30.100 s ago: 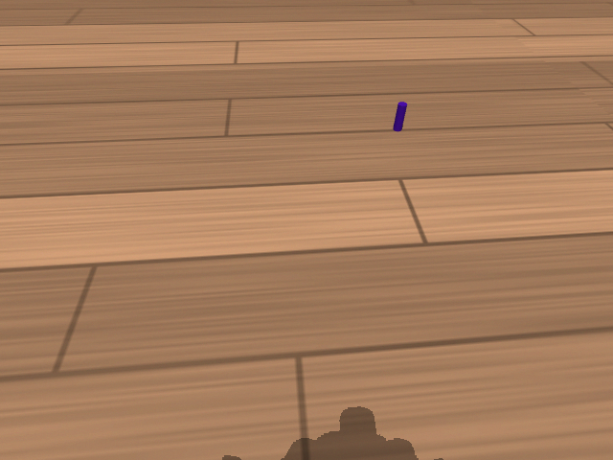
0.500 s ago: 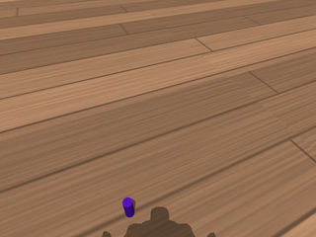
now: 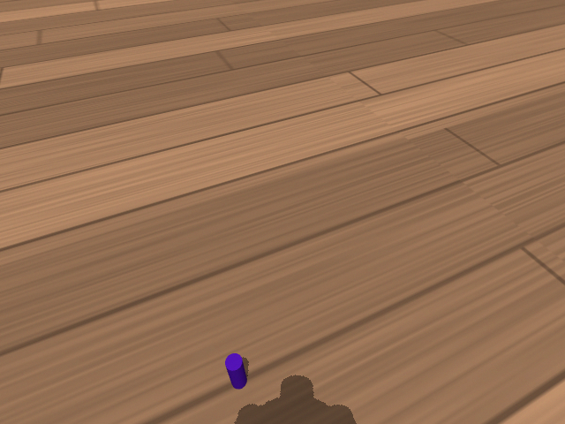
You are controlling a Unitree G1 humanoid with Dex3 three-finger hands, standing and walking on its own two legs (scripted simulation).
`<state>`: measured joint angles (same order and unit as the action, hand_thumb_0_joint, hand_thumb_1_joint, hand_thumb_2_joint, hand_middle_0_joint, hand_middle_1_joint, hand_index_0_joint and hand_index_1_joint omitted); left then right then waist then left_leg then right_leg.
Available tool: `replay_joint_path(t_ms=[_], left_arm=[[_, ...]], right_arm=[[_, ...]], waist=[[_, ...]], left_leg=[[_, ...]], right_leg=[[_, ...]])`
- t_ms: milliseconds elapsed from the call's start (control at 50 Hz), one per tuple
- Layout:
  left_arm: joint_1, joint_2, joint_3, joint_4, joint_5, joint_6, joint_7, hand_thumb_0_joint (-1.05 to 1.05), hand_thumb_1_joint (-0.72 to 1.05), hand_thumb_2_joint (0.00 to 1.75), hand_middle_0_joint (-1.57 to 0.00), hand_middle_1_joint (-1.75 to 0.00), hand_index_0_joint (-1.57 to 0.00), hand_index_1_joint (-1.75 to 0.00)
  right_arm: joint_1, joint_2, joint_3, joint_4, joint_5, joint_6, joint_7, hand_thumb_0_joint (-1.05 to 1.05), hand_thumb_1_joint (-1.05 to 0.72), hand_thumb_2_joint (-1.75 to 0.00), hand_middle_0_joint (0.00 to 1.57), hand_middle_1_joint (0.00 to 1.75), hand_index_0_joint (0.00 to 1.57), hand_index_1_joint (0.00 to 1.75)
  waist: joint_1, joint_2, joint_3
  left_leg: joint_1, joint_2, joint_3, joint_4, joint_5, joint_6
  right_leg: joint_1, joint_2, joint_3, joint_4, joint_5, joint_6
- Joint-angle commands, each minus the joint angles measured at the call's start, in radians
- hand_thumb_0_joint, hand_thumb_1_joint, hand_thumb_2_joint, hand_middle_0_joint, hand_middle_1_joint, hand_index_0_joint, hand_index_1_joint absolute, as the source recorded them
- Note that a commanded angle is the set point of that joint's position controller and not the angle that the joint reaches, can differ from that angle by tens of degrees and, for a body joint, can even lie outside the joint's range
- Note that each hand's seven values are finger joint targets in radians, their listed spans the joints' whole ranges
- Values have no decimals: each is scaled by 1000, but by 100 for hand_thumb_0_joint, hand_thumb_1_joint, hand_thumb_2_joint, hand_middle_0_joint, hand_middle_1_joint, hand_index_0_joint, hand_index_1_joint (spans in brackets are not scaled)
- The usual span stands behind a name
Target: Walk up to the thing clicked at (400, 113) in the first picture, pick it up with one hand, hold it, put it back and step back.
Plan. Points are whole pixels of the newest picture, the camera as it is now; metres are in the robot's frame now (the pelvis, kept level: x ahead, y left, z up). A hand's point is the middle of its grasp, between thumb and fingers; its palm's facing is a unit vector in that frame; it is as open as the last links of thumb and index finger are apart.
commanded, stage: stand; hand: left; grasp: from the side
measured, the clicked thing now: (236, 371) +0.46 +0.18 -0.69
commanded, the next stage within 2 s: step back in 1.20 s
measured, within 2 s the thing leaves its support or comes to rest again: neither
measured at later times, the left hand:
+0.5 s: hand out of the picture +0.10 +0.23 -0.15, palm faces -0.04 -0.94 -0.33, open 7.4 cm
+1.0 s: hand out of the picture +0.12 +0.24 -0.15, palm faces -0.03 -0.94 -0.34, open 7.4 cm
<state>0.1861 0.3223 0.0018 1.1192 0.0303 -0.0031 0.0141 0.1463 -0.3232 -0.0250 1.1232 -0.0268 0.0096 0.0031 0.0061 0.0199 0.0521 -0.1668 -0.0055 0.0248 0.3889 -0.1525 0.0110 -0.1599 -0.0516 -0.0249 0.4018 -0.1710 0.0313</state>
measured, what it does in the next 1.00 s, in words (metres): stands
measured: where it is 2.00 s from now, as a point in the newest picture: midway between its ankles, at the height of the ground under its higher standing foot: outside the picture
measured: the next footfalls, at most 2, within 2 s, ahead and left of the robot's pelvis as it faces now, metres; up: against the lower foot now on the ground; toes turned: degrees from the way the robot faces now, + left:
left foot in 1.76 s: -0.06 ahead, +0.12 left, +0.00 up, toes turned -2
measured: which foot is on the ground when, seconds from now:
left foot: down 0.00-1.00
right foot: down 0.00-1.00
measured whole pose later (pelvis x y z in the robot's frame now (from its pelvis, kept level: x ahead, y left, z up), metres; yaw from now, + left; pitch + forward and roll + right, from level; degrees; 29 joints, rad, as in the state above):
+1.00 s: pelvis +0.04 -0.01 +0.01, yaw -1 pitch -3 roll +0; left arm 0.10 0.32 0.01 1.15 0.01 0.00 0.01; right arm 0.10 -0.33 -0.01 1.16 -0.02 -0.01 0.00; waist 0.00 0.01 0.05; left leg -0.09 0.01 0.04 0.31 -0.17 0.00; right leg -0.10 -0.04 -0.01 0.32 -0.18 0.03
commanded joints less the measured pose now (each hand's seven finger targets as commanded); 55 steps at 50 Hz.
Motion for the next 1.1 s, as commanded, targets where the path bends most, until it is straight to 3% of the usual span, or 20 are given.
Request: replay_joint_path(t_ms=[0,60,140,180,240,400,680,800,900,1080], left_arm=[[-42,208,34,-49,-4,-30,9,0,90,90,-20,-30,-20,-30],[-66,212,34,-46,-7,-34,11,0,90,90,-20,-30,-20,-30],[-65,223,36,-38,-10,-31,9,0,90,90,-20,-30,-20,-30],[-69,217,36,-36,-11,-32,8,0,90,90,-20,-30,-20,-30],[-66,207,33,-26,-10,-31,8,0,90,90,-20,-30,-20,-30],[-88,213,36,-22,-14,-27,5,0,90,90,-20,-30,-20,-30],[-117,210,37,-28,-17,-27,3,0,90,90,-20,-30,-20,-30],[-117,209,38,-23,-17,-23,1,0,90,90,-20,-30,-20,-30],[-114,208,38,-25,-17,-25,3,0,90,90,-20,-30,-20,-30],[-119,214,41,-28,-18,-26,4,0,90,90,-20,-30,-20,-30]], right_arm=[[-52,-190,-36,-53,4,-28,-6,0,-90,-90,20,30,20,30],[-46,-189,-33,-45,4,-29,-7,0,-90,-90,20,30,20,30],[-39,-199,-31,-31,6,-28,-7,0,-90,-90,20,30,20,30],[-43,-201,-28,-29,6,-30,-9,0,-90,-90,20,30,20,30],[-49,-203,-24,-26,8,-32,-12,0,-90,-90,20,30,20,30],[-50,-211,-23,-15,9,-32,-13,0,-90,-90,20,30,20,30],[-68,-212,-21,-10,9,-41,-16,0,-90,-90,20,30,20,30],[-74,-215,-19,-9,10,-40,-17,0,-90,-90,20,30,20,30],[-86,-219,-22,-14,10,-41,-17,0,-90,-90,20,30,20,30],[-91,-221,-20,-15,12,-38,-18,0,-90,-90,20,30,20,30]], waist=[[-4,-27,-22],[-11,-47,-24],[-11,-28,-6],[-6,-12,-36],[-5,-18,-44],[-7,-24,-14],[-8,-12,-80],[-8,-21,-55],[-8,-27,-90],[-8,-18,-90]], left_leg=[[12,107,-125,-109,-148,14],[16,105,-113,-98,-95,13],[15,106,-110,-105,-108,11],[18,114,-108,-107,-67,13],[30,120,-107,-110,-33,13],[21,120,-105,-131,-47,4],[75,135,-88,-127,108,-1],[65,134,-90,-145,67,-4],[115,144,-86,-119,165,2],[110,144,-81,-119,168,0]], right_leg=[[-56,-76,109,-122,-152,-46],[-50,-85,120,-132,-134,-43],[-59,-78,119,-141,-146,-43],[-14,-83,116,-125,-62,-46],[7,-81,109,-118,-13,-46],[1,-75,106,-131,-44,-40],[63,-84,98,-117,115,-40],[47,-80,94,-125,82,-36],[54,-83,88,-115,149,-37],[75,-90,93,-119,184,-36]])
